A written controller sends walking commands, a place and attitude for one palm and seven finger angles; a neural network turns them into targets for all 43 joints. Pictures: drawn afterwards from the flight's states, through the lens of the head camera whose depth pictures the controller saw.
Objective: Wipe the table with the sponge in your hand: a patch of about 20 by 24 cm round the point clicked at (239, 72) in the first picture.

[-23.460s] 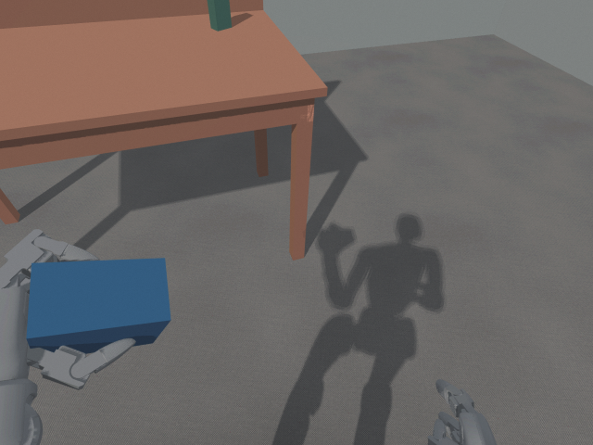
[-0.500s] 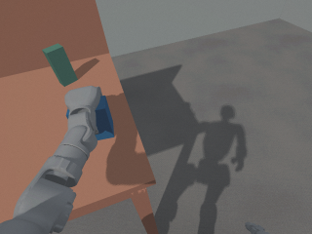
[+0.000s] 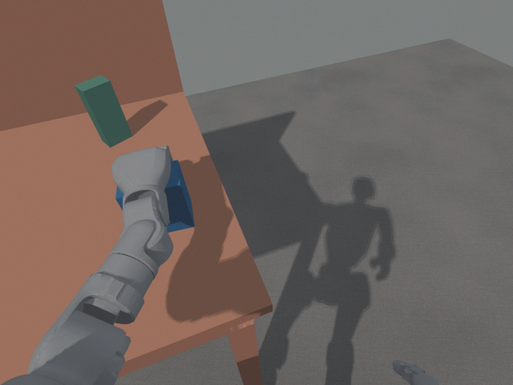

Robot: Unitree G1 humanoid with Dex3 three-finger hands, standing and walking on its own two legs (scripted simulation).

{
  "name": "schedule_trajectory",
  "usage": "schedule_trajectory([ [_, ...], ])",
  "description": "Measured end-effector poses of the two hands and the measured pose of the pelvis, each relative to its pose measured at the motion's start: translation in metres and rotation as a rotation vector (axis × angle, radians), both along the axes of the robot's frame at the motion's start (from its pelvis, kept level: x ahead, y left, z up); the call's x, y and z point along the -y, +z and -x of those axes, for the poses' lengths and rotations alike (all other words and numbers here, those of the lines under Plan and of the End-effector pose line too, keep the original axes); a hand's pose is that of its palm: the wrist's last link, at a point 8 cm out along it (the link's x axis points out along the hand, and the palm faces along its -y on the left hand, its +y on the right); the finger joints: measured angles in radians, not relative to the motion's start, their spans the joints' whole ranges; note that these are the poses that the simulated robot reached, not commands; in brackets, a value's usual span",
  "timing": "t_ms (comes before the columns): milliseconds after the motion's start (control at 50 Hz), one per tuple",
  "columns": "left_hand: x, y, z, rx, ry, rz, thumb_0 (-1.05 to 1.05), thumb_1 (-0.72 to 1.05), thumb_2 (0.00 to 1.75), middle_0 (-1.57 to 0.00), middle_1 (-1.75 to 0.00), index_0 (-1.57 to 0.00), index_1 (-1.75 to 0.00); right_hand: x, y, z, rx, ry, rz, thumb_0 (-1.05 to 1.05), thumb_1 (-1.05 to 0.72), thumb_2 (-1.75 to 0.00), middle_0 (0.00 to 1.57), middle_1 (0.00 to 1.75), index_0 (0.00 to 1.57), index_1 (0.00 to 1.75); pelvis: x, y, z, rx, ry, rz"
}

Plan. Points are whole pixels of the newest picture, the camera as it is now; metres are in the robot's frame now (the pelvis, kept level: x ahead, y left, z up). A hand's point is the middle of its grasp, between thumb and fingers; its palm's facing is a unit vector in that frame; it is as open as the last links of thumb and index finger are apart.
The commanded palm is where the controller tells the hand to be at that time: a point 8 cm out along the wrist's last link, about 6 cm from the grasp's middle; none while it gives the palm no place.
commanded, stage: wipe back along the third lane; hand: left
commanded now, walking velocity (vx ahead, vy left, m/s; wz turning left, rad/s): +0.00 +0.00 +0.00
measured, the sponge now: (161, 207) +0.41 +0.20 +0.06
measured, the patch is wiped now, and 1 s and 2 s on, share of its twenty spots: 1.00 1.00 1.00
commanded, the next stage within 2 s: slide back across to the middle lane in 1.68 s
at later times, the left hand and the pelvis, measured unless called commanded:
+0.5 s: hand (154, 210) +0.36 +0.19 +0.10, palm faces +0.11 -0.08 -0.99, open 10.6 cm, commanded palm +0.31 +0.17 +0.13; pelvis +0.02 +0.00 +0.00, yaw +1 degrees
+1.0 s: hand (165, 236) +0.31 +0.16 +0.10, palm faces +0.15 -0.13 -0.98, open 10.6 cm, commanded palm +0.25 +0.14 +0.13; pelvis +0.00 -0.01 -0.01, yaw +1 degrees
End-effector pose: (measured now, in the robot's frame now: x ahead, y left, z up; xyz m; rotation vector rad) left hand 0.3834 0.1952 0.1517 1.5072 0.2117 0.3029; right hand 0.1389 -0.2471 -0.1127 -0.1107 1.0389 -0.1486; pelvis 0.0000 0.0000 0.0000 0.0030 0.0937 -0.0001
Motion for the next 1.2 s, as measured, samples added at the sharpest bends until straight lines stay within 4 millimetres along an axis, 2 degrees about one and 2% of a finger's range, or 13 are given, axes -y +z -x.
schedule_trajectory([
  [300,0.003,0.001,0.026,0.018,0.001,0.027,0.00,-0.53,1.02,-0.64,-1.31,-0.69,-1.30,-0.042,0.031,-0.098,0.209,0.145,-0.079,0.01,-0.90,-0.90,0.20,0.30,0.20,0.30,-0.007,-0.002,-0.018,0.026,0.010,-0.003],
  [400,0.007,0.001,0.039,0.039,-0.008,0.031,0.00,-0.52,1.02,-0.63,-1.31,-0.68,-1.30,-0.052,0.039,-0.119,0.247,0.194,-0.106,0.01,-0.90,-0.90,0.20,0.30,0.20,0.30,-0.006,-0.003,-0.022,0.036,0.017,-0.002],
  [480,0.010,0.001,0.047,0.046,-0.005,0.040,0.00,-0.52,1.02,-0.63,-1.31,-0.68,-1.30,-0.057,0.041,-0.128,0.258,0.221,-0.121,0.01,-0.90,-0.90,0.20,0.30,0.20,0.30,-0.004,-0.004,-0.023,0.042,0.020,-0.003],
  [580,0.016,0.001,0.056,0.048,-0.012,0.042,0.00,-0.52,1.02,-0.63,-1.32,-0.68,-1.30,-0.060,0.040,-0.130,0.262,0.235,-0.142,0.01,-0.90,-0.90,0.20,0.30,0.20,0.30,-0.001,-0.005,-0.023,0.048,0.024,-0.005],
  [700,0.023,0.002,0.071,0.066,-0.029,0.058,0.00,-0.52,1.02,-0.63,-1.32,-0.68,-1.31,-0.056,0.035,-0.121,0.250,0.232,-0.159,0.01,-0.90,-0.90,0.19,0.30,0.20,0.30,0.002,-0.005,-0.020,0.059,0.021,-0.009],
  [980,0.038,0.003,0.101,0.090,-0.052,0.089,0.00,-0.51,1.02,-0.62,-1.32,-0.67,-1.31,-0.029,0.027,-0.089,0.221,0.184,-0.142,0.02,-0.90,-0.90,0.19,0.30,0.20,0.30,0.014,-0.005,-0.005,0.087,0.009,-0.016],
  [1200,0.045,0.003,0.120,0.103,-0.061,0.113,0.00,-0.51,1.02,-0.62,-1.32,-0.67,-1.31,-0.013,0.030,-0.082,0.250,0.159,-0.134,0.02,-0.90,-0.90,0.19,0.30,0.20,0.30,0.022,-0.004,0.001,0.102,0.000,-0.019],
])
